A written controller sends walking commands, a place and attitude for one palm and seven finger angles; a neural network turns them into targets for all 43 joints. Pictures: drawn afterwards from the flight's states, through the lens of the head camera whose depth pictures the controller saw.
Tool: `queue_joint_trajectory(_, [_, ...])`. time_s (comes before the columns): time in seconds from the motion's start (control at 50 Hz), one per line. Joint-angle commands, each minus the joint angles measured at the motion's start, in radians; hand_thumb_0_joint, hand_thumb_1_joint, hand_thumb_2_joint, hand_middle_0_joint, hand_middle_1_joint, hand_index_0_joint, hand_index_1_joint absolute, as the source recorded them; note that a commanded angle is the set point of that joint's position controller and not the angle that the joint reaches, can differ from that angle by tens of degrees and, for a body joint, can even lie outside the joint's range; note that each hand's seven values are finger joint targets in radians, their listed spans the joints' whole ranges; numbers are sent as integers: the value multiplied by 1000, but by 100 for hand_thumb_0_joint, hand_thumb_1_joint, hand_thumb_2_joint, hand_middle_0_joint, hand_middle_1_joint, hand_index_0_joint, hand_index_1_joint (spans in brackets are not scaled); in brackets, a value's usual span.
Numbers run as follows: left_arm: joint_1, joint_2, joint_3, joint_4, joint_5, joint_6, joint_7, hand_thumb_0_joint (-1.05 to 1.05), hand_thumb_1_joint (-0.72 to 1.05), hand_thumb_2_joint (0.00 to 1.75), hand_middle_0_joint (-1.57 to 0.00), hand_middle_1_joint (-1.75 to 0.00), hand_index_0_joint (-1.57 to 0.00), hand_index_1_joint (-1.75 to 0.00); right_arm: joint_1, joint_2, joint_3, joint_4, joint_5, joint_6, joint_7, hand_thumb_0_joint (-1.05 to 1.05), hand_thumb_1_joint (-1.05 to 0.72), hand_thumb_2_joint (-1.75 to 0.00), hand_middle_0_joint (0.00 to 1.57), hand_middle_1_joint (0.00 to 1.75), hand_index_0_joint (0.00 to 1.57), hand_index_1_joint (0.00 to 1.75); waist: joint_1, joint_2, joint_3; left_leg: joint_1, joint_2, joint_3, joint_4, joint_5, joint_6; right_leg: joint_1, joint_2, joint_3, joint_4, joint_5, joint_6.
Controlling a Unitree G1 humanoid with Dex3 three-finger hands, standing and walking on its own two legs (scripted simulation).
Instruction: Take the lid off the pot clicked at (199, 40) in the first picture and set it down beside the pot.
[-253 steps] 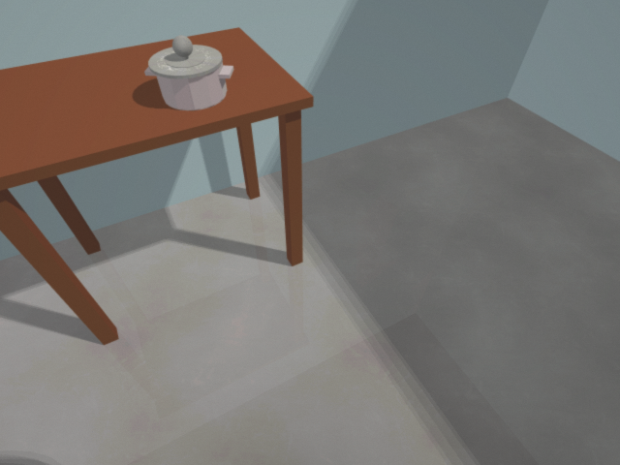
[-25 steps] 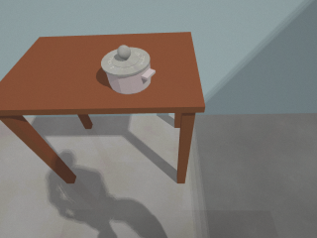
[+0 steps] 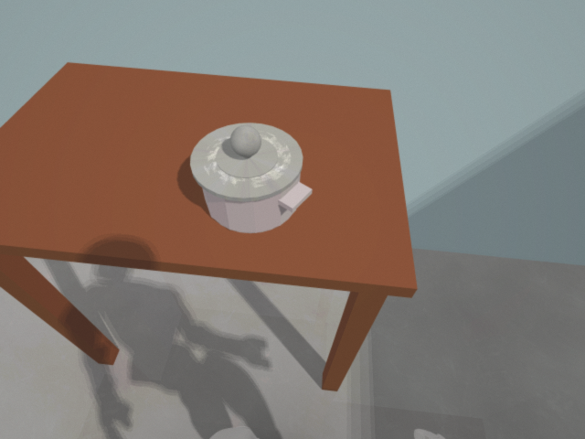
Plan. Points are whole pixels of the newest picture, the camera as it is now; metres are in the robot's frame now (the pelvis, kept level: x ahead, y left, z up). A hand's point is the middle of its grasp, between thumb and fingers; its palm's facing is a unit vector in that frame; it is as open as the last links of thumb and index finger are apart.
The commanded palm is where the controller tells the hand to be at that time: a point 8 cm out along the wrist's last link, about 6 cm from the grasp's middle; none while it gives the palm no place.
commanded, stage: come to a stop and stand still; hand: left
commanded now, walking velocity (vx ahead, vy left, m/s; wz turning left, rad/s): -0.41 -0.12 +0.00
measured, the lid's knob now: (245, 141) +0.50 +0.13 +0.12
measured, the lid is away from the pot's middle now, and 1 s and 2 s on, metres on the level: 0.00 0.00 0.00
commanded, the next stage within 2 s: none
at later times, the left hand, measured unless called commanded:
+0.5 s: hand out of the picture +0.08 +0.15 -0.14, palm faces +0.02 -0.96 -0.29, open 7.4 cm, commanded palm none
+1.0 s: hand out of the picture +0.03 +0.22 -0.17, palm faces +0.04 -0.96 -0.27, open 7.4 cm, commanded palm none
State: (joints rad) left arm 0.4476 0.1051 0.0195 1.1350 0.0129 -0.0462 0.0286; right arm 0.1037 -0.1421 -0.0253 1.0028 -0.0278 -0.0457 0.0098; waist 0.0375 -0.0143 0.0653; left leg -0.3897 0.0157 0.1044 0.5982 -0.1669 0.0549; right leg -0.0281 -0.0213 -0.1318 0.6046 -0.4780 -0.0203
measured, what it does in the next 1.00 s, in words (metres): steps on the spot: right foot, then left foot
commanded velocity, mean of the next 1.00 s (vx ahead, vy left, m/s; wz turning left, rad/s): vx -0.07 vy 0.05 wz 0.00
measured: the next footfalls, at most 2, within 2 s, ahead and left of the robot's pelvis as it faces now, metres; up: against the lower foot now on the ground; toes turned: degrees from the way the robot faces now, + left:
right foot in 0.40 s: +0.06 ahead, -0.16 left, +0.00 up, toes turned +1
left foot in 0.84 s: +0.06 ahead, +0.12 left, +0.00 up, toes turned +0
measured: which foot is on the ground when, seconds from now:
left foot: down 0.00-0.40, up 0.42-0.82, down 0.84-1.00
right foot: down 0.00-0.00, up 0.02-0.38, down 0.40-1.00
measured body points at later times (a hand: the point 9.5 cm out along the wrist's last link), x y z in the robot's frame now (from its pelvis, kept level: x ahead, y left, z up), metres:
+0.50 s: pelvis +0.03 -0.05 +0.01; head +0.05 -0.08 +0.46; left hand +0.08 +0.20 -0.12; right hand +0.10 -0.30 -0.15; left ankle +0.04 +0.09 -0.68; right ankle +0.02 -0.16 -0.72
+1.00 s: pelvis -0.01 +0.02 +0.00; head +0.00 +0.02 +0.45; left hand +0.03 +0.27 -0.15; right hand +0.10 -0.21 -0.13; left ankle +0.02 +0.12 -0.72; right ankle +0.02 -0.16 -0.72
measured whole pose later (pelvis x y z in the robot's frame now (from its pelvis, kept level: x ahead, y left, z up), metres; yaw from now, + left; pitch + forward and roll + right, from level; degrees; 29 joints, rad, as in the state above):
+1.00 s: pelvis -0.01 +0.02 +0.00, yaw +0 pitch -2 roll -1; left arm 0.29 0.23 0.02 0.92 0.03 0.04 0.04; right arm 0.19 -0.17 -0.02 0.87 -0.02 0.04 0.01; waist 0.03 0.01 0.04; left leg -0.32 0.01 0.01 0.69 -0.34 0.01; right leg -0.30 -0.08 0.01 0.63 -0.30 0.04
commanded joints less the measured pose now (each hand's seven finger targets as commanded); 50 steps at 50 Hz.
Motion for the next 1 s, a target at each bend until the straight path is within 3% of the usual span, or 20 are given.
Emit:
queue_joint_trajectory(0.0, [74,79,12,-45,-26,8,34,0,90,90,-20,-30,-20,-30,228,-191,-17,24,23,2,-58,0,-90,-90,20,30,20,30,-56,153,-252,378,414,-370,-192,980,211,-293,-17,195,534,-138,18])
queue_joint_trajectory(0.06, [6,87,11,-52,-8,52,29,0,90,90,-20,-30,-20,-30,51,-117,-1,-3,22,22,-61,0,-90,-90,20,30,20,30,-3,105,-36,124,309,-240,-281,664,156,-265,-70,173,368,-69,44])
queue_joint_trajectory(0.2, [-57,127,50,-134,4,95,13,0,90,90,-20,-30,-20,-30,14,-179,-48,-47,9,63,-49,0,-90,-90,20,30,20,30,-14,162,-115,160,276,-175,-264,433,128,-335,-21,125,379,13,50])
queue_joint_trajectory(0.28, [-99,132,49,-175,2,84,6,0,90,90,-20,-30,-20,-30,4,-191,-60,-63,1,69,-39,0,-90,-90,20,30,20,30,-17,210,-109,143,267,-189,-248,286,107,-282,-21,109,203,39,37])
queue_joint_trajectory(0.34, [-57,169,46,-164,9,57,7,0,90,90,-20,-30,-20,-30,32,-166,-57,-59,14,69,-28,0,-90,-90,20,30,20,30,9,60,-136,123,160,-135,-89,95,15,-131,-33,118,-194,301,41])
queue_joint_trajectory(0.36, [-103,241,49,-178,19,43,13,0,90,90,-20,-30,-20,-30,74,-106,-51,-63,25,70,-22,0,-90,-90,20,30,20,30,-23,-128,-117,40,56,-69,31,-110,-48,-121,-190,330,-274,422,-11])
queue_joint_trajectory(0.38, [-135,311,57,-201,18,39,9,0,90,90,-20,-30,-20,-30,63,-95,-47,-87,22,79,-18,0,-90,-90,20,30,20,30,-19,-217,-73,-20,-17,-49,125,-342,-78,-186,-349,476,-310,542,-112])
queue_joint_trajectory(0.4, [-121,329,61,-207,17,41,7,0,90,90,-20,-30,-20,-30,18,-118,-51,-98,15,94,-19,0,-90,-90,20,30,20,30,12,-155,-75,-28,-18,-111,245,-406,-76,-225,-379,502,-316,567,-169])
queue_joint_trajectory(0.42, [-129,342,70,-202,17,39,12,0,90,90,-20,-30,-20,-30,24,-125,-54,-104,12,103,-22,0,-90,-90,20,30,20,30,3,-229,-79,-77,-29,-143,332,-416,-73,-199,-378,531,-309,603,-186])
queue_joint_trajectory(0.52, [-144,297,69,-203,8,36,25,0,90,90,-20,-30,-20,-30,61,-160,-63,-76,14,106,-11,0,-90,-90,20,30,20,30,1,-141,-81,-174,-24,-160,533,-252,-103,-62,-302,334,-220,824,-159])
queue_joint_trajectory(0.68, [-113,310,71,-196,24,43,26,0,90,90,-20,-30,-20,-30,40,-128,-45,-96,22,94,-8,0,-90,-90,20,30,20,30,17,-182,-88,-55,-25,-107,267,-273,-103,-90,-287,337,-239,714,-165])
queue_joint_trajectory(0.7, [-87,304,50,-207,35,13,64,0,90,90,-20,-30,-20,-30,60,-115,-30,-184,26,49,-11,0,-90,-90,20,30,20,30,-28,-147,-177,-74,-76,-48,257,-430,-117,69,-308,441,-114,1384,-141])
queue_joint_trajectory(0.72, [-143,349,63,-224,26,23,56,0,90,90,-20,-30,-20,-30,95,-110,-43,-162,42,52,-15,0,-90,-90,20,30,20,30,-45,-99,-187,19,-7,-107,86,-330,-101,13,-333,372,-25,1192,-142])
queue_joint_trajectory(0.74, [-171,332,51,-261,15,36,55,0,90,90,-20,-30,-20,-30,170,-116,-40,-168,36,47,-20,0,-90,-90,20,30,20,30,-80,-96,-244,131,-56,-55,-104,-106,-84,-54,-242,282,48,930,-85])
queue_joint_trajectory(0.76, [-170,290,44,-274,5,49,49,0,90,90,-20,-30,-20,-30,169,-145,-41,-171,26,44,-23,0,-90,-90,20,30,20,30,-61,-70,-215,192,-22,-72,-137,-1,-61,-140,-162,205,69,678,-35])
queue_joint_trajectory(0.8, [-112,211,32,-270,6,65,41,0,90,90,-20,-30,-20,-30,112,-234,-51,-207,7,55,-23,0,-90,-90,20,30,20,30,-12,85,-105,112,177,-265,-124,146,33,-270,-48,110,19,182,12])
queue_joint_trajectory(0.82, [-88,199,31,-291,15,70,38,0,90,90,-20,-30,-20,-30,106,-251,-51,-238,-2,63,-22,0,-90,-90,20,30,20,30,2,-12,-52,45,198,-250,-123,1,31,-288,-33,101,-20,91,11])
queue_joint_trajectory(0.86, [-135,199,19,-282,17,68,27,0,90,90,-20,-30,-20,-30,77,-202,-43,-223,5,61,-21,0,-90,-90,20,30,20,30,-27,195,13,-31,98,-223,-144,-142,-4,-295,-30,119,-22,118,-2])
queue_joint_trajectory(0.88, [-140,214,18,-282,15,66,22,0,90,90,-20,-30,-20,-30,67,-194,-37,-220,6,60,-19,0,-90,-90,20,30,20,30,-26,215,34,-54,86,-227,-168,-189,-9,-289,-21,126,-25,134,-1])
queue_joint_trajectory(0.98, [-149,233,19,-292,15,60,14,0,90,90,-20,-30,-20,-30,105,-191,-35,-210,7,59,-14,0,-90,-90,20,30,20,30,-38,35,1,6,59,-205,-175,-341,-26,-327,-56,180,-117,29,-4])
